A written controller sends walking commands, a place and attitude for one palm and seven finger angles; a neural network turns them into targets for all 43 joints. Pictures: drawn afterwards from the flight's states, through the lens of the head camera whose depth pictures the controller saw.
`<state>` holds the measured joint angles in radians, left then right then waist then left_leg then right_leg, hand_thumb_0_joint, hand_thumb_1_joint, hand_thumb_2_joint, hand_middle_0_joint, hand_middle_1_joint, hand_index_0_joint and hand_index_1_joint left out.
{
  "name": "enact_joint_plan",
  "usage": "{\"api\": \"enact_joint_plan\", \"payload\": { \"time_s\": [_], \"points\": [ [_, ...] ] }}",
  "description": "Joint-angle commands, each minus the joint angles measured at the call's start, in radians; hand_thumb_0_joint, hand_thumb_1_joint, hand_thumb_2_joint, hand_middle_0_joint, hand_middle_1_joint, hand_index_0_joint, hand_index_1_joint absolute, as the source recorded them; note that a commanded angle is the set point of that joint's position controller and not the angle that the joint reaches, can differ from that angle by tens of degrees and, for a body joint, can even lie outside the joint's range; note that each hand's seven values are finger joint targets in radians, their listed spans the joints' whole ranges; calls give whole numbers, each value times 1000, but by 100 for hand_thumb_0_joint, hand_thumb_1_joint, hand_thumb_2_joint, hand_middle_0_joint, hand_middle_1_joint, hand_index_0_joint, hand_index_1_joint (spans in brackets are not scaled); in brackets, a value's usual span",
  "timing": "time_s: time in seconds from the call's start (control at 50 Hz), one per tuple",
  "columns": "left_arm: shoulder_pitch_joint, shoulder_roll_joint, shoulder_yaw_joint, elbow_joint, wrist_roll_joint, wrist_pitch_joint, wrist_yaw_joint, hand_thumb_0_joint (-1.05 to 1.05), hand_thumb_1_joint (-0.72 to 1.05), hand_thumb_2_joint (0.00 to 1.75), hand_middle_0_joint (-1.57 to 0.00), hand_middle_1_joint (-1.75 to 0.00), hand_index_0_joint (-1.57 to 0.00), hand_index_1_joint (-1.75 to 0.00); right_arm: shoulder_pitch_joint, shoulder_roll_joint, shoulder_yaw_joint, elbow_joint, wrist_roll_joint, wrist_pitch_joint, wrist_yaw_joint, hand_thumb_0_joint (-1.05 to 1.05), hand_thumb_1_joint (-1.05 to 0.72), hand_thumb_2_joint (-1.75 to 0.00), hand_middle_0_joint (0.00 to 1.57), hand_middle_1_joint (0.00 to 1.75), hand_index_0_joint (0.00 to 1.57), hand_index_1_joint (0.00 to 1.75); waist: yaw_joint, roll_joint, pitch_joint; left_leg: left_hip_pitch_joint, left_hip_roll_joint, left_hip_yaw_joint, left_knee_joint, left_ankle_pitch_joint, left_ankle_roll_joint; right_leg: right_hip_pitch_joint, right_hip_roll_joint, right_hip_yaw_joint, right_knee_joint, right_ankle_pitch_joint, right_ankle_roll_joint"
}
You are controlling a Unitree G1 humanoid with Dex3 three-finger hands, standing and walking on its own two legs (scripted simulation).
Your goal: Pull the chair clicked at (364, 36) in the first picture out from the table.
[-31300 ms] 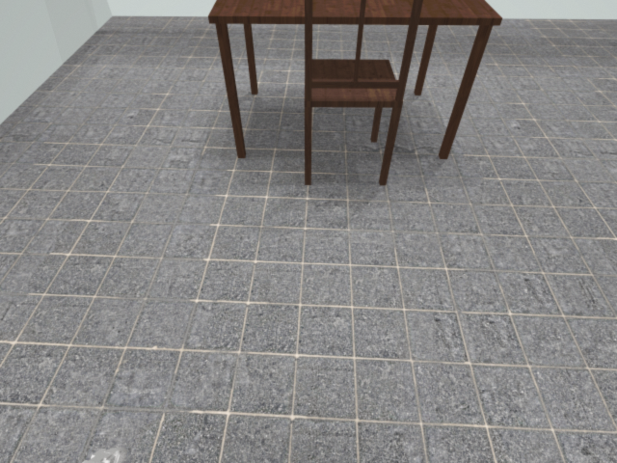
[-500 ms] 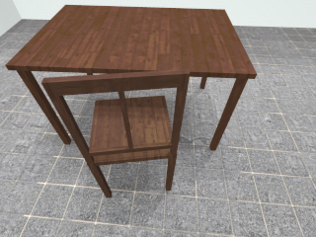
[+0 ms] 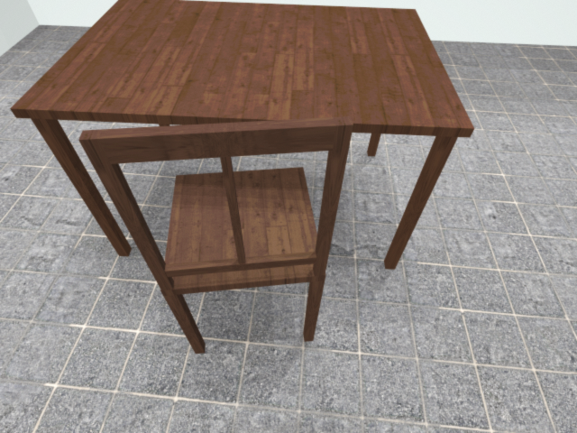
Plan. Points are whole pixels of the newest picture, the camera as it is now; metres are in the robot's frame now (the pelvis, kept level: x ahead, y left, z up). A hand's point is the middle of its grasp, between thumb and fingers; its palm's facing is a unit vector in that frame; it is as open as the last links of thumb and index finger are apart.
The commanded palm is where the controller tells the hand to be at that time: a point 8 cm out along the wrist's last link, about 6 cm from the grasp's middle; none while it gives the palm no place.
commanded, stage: come to a stop and stand still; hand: left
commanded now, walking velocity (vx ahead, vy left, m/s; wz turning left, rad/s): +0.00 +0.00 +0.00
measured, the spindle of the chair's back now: (235, 216) +0.51 +0.13 -0.06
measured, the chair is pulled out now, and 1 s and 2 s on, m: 0.13 0.13 0.13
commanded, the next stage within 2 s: look again from close up in 0.76 s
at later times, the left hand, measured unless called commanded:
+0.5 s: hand out of the picture -0.04 +0.19 -0.18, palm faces +0.02 -0.99 -0.17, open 7.4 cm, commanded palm none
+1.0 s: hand out of the picture -0.04 +0.17 -0.18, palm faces +0.03 -0.99 -0.15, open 7.4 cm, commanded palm none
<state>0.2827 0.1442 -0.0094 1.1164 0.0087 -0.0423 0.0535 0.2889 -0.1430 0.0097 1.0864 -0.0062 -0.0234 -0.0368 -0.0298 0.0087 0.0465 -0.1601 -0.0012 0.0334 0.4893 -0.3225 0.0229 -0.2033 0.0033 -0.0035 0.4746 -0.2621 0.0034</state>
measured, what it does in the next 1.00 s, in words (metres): stands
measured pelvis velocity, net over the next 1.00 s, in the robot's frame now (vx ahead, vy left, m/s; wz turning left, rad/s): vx -0.03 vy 0.02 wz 0.01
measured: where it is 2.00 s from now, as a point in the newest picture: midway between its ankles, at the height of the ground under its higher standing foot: outside the picture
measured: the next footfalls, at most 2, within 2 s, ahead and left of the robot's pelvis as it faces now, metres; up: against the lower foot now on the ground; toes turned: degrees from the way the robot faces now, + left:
none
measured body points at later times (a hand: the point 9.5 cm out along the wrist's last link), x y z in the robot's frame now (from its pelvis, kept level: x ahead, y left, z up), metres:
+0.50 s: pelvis -0.03 +0.02 +0.00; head -0.03 +0.03 +0.45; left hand -0.04 +0.24 -0.16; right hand -0.02 -0.20 -0.15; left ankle -0.04 +0.10 -0.74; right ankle -0.01 -0.12 -0.74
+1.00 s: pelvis -0.03 +0.02 +0.00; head -0.02 +0.02 +0.45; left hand -0.04 +0.22 -0.16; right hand -0.03 -0.19 -0.16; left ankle -0.04 +0.10 -0.74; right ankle -0.01 -0.12 -0.74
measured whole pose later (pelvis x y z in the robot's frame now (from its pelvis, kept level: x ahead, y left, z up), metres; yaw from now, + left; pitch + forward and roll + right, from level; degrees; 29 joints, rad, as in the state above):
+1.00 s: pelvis -0.03 +0.02 +0.00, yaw +0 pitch -2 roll +0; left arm 0.33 0.12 -0.02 1.11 0.01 -0.02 0.04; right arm 0.29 -0.12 0.02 1.14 0.00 -0.02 -0.03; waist 0.00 -0.02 0.04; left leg -0.15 -0.04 0.04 0.43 -0.26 0.05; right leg -0.20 -0.04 0.01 0.45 -0.21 0.03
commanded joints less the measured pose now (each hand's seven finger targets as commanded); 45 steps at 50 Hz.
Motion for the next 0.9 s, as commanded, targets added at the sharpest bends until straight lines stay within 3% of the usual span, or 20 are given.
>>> {"api": "enact_joint_plan", "payload": {
  "time_s": [0.0, 0.06, 0.14, 0.3, 0.38, 0.44, 0.58, 0.68, 0.82, 0.88],
  "points": [
    [63, 102, 7, -41, 0, 9, -5, 0, 90, 90, -20, -30, -20, -30, 66, -95, -14, -46, -7, -7, -1, 0, -90, -90, 20, 30, 20, 30, 15, 26, 1, -63, 94, -79, -46, 310, -3, 39, -111, 70, -9, 324, -56],
    [56, 103, 4, -48, 2, 18, -10, 0, 90, 90, -20, -30, -20, -30, 44, -108, -15, -57, -5, -1, 7, 0, -90, -90, 20, 30, 20, 30, 19, 12, 63, -101, 90, -106, -96, 158, 7, -14, -96, 77, -51, 100, -48],
    [55, 104, 4, -62, 4, 21, -15, 0, 90, 90, -20, -30, -20, -30, 33, -122, -17, -66, -6, 0, 14, 0, -90, -90, 20, 30, 20, 30, 21, -2, 76, -122, 84, -125, -145, 43, 13, -28, -87, 77, -68, 17, -41],
    [76, 103, 5, -65, 4, 18, -16, 0, 90, 90, -20, -30, -20, -30, 35, -131, -16, -52, -3, -12, 13, 0, -90, -90, 20, 30, 20, 30, 28, -3, 20, -81, 87, -123, -157, 128, 18, 24, -97, 64, -65, 105, -29],
    [82, 99, 3, -59, 4, 19, -16, 0, 90, 90, -20, -30, -20, -30, 36, -124, -15, -37, 0, -9, 13, 0, -90, -90, 20, 30, 20, 30, 27, -15, 51, -88, 85, -123, -169, 108, 17, 9, -97, 62, -78, 91, -26],
    [91, 92, 2, -51, 4, 20, -14, 0, 90, 90, -20, -30, -20, -30, 37, -125, -13, -24, -1, -9, 13, 0, -90, -90, 20, 30, 20, 30, 29, 4, 52, -90, 85, -126, -178, 95, 16, 10, -97, 61, -76, 94, -25],
    [108, 83, 3, -40, 4, 18, -14, 0, 90, 90, -20, -30, -20, -30, 50, -109, -12, -1, 3, -10, 12, 0, -90, -90, 20, 30, 20, 30, 31, -24, 53, -90, 85, -123, -189, 80, 18, 14, -99, 57, -83, 95, -22],
    [117, 73, 4, -36, 5, 18, -13, 0, 90, 90, -20, -30, -20, -30, 54, -97, -13, 11, 3, -9, 11, 0, -90, -90, 20, 30, 20, 30, 34, -10, 60, -99, 83, -127, -200, 56, 18, 12, -97, 57, -85, 90, -23],
    [125, 61, 5, -29, 3, 14, -9, 0, 90, 90, -20, -30, -20, -30, 59, -87, -11, 24, 3, -14, 9, 0, -90, -90, 20, 30, 20, 30, 32, -23, 29, -60, 78, -113, -170, 154, 18, 19, -105, 65, -83, 147, -23],
    [124, 59, 5, -29, 3, 15, -9, 0, 90, 90, -20, -30, -20, -30, 60, -81, -12, 28, 5, -12, 7, 0, -90, -90, 20, 30, 20, 30, 32, -19, 48, -64, 81, -111, -176, 145, 17, 10, -101, 61, -89, 134, -21]
  ]
}}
